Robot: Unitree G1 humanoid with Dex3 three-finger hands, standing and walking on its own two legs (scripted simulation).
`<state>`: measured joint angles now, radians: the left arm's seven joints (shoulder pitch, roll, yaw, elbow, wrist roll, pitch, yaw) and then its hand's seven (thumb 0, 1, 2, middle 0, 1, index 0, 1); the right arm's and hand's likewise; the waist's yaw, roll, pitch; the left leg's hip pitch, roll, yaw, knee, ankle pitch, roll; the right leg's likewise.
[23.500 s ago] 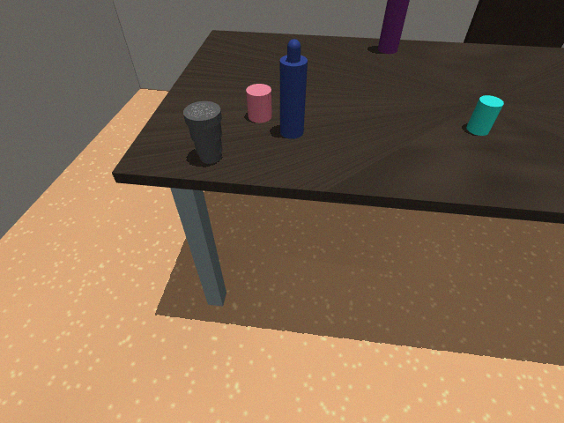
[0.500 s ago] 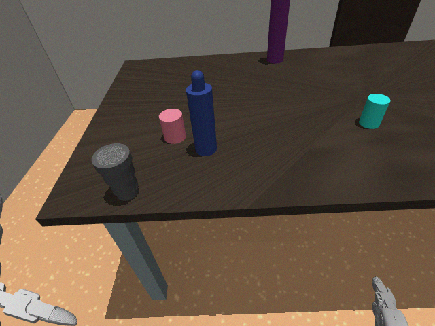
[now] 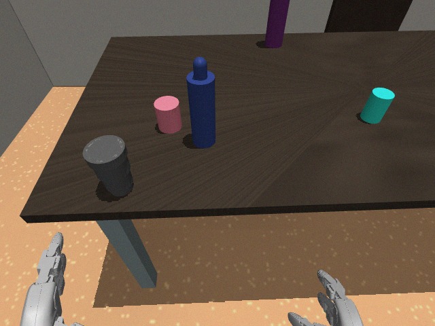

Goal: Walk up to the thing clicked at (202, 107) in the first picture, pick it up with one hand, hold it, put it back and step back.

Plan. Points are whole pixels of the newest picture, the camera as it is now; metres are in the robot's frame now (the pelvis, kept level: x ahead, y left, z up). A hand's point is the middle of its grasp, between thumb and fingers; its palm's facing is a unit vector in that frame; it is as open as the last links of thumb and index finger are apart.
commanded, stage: home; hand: left
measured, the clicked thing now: (113, 169) +0.43 +0.25 +0.04
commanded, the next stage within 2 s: none
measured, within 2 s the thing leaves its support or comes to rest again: neither
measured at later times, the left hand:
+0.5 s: hand (128, 313) +0.18 +0.19 -0.08, palm faces +0.11 -0.96 -0.24, open 17.7 cm
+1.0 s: hand out of the picture +0.09 +0.26 -0.13, palm faces -0.05 -0.91 -0.41, open 17.7 cm
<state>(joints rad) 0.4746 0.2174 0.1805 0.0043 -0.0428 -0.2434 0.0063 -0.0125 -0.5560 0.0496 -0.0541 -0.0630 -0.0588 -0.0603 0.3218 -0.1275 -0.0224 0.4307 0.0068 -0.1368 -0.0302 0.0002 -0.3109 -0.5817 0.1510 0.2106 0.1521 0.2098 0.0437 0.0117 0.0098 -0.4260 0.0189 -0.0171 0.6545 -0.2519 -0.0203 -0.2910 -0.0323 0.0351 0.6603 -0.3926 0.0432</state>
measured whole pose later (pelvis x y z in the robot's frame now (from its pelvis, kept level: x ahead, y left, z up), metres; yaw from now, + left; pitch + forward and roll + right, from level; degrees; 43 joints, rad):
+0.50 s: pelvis +0.01 +0.00 -0.01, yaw -1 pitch +3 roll -1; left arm 0.34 0.19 0.02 0.35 -0.02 -0.09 0.09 -0.01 -0.58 0.02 -0.05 -0.05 -0.05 -0.05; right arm 0.27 -0.21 0.01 0.56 0.00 -0.08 -0.08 0.02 -0.90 -0.90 0.20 0.30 0.20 0.30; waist -0.01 0.02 -0.02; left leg -0.49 0.04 -0.02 0.75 -0.31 -0.02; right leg -0.34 -0.02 0.04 0.72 -0.43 0.05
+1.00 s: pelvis -0.01 +0.00 -0.01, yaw -1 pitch -2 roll +0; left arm 0.29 0.38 0.00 0.78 0.04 -0.02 0.03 -0.01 -0.58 0.02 -0.05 -0.05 -0.05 -0.05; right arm 0.20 -0.36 -0.04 0.87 -0.04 0.00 0.01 0.01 -0.90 -0.90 0.20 0.30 0.20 0.30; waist -0.01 0.01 0.00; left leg -0.39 0.02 -0.01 0.71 -0.28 -0.01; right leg -0.25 -0.03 0.05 0.71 -0.42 0.04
